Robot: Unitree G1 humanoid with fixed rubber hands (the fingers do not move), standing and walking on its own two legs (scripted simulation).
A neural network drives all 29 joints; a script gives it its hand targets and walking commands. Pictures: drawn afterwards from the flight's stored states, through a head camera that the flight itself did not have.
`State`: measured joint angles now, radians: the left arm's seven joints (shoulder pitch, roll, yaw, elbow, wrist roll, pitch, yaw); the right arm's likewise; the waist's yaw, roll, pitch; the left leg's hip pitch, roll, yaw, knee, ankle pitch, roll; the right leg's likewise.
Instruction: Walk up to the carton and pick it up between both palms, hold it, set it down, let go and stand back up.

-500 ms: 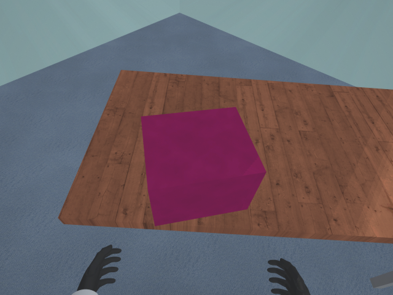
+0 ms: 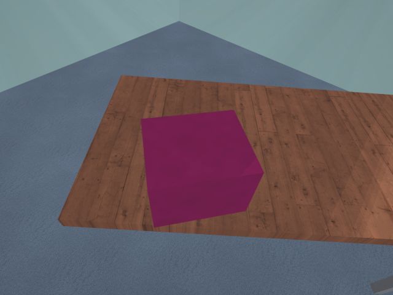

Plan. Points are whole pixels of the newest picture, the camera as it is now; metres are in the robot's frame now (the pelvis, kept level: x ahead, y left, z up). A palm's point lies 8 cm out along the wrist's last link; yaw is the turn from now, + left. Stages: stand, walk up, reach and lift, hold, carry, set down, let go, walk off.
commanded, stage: stand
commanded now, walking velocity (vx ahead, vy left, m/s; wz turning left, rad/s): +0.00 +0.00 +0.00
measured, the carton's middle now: (195, 166) +0.40 +0.04 +0.02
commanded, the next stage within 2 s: none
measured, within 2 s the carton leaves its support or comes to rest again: neither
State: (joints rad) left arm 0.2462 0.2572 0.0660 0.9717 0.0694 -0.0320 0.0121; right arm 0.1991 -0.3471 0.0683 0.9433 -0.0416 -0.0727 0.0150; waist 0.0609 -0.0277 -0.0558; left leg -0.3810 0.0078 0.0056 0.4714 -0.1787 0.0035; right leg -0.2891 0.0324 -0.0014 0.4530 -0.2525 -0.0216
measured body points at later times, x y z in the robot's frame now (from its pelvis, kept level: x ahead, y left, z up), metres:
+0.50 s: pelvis -0.02 +0.00 +0.00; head -0.02 +0.02 +0.45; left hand +0.01 +0.27 -0.15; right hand +0.08 -0.28 -0.12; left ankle +0.04 +0.11 -0.74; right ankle -0.02 -0.11 -0.74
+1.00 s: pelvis -0.04 +0.01 +0.00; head -0.06 +0.04 +0.45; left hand -0.02 +0.29 -0.16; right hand +0.06 -0.27 -0.12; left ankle +0.04 +0.11 -0.74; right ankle -0.02 -0.11 -0.74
